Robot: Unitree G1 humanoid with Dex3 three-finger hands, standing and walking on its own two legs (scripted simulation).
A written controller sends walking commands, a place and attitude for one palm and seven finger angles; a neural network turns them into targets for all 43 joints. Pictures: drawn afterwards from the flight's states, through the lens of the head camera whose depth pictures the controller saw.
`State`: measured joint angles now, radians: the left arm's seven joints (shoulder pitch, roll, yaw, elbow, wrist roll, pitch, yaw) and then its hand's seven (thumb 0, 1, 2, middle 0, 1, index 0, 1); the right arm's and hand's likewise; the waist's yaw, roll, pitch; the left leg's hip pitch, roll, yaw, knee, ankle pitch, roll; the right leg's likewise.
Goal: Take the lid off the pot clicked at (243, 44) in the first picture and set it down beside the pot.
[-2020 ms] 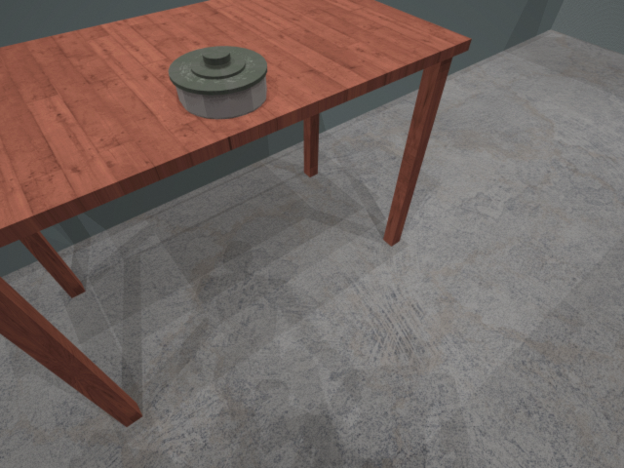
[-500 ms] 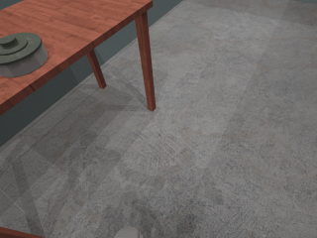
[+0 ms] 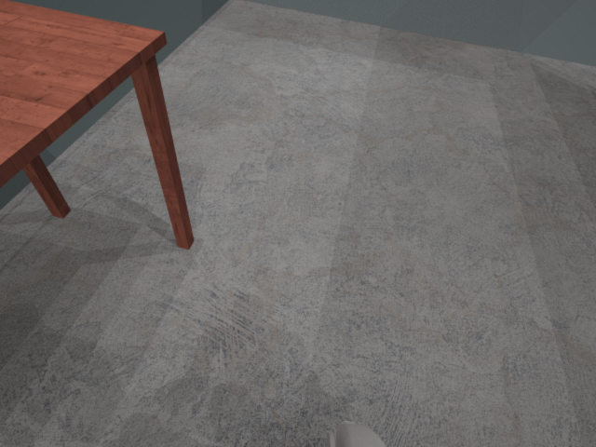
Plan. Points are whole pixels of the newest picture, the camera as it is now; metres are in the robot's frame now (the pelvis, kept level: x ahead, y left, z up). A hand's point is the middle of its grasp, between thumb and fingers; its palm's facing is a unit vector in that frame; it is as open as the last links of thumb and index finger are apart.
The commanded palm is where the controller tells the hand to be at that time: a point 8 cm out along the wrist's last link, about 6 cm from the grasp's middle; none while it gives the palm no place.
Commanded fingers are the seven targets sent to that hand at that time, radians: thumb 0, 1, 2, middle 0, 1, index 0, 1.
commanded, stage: walk to a spot facing it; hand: left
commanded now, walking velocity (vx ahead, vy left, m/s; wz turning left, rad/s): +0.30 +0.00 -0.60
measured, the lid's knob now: out of the picture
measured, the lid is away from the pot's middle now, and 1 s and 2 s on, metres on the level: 0.00 0.00 0.00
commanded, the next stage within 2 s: turn to face it in 0.70 s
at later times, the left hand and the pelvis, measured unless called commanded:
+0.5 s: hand (268, 324) +0.35 +0.07 -0.17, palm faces -0.31 -0.92 -0.23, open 7.3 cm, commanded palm none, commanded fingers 0.00 0.90 0.90 -0.20 -0.30 -0.20 -0.30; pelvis +0.20 -0.08 -0.01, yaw -17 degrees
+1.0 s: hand (254, 313) +0.39 +0.10 -0.19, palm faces -0.30 -0.94 -0.18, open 7.3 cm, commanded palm none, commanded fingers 0.00 0.90 0.90 -0.20 -0.30 -0.20 -0.30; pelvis +0.42 -0.09 -0.02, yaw -25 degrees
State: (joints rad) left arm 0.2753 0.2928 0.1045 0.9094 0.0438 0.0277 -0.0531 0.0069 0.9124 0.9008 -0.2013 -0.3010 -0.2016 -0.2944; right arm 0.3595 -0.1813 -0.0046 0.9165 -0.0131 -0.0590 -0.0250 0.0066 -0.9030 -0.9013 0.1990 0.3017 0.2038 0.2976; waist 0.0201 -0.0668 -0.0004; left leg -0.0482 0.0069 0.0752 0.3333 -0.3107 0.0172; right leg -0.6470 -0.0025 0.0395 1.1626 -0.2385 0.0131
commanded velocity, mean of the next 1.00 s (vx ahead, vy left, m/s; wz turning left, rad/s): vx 0.23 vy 0.00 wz -0.22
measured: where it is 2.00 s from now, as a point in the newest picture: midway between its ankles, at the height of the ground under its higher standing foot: (322, 400)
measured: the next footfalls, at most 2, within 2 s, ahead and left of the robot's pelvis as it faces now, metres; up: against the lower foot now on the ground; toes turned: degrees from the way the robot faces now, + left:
right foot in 0.28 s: +0.27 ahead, -0.12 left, +0.00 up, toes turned -18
left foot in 0.94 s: +0.56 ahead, -0.07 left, +0.00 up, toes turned -21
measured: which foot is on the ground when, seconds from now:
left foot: down 0.00-0.28, up 0.30-0.92, down 0.94-1.00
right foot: up 0.00-0.26, down 0.28-0.96, up 0.98-1.00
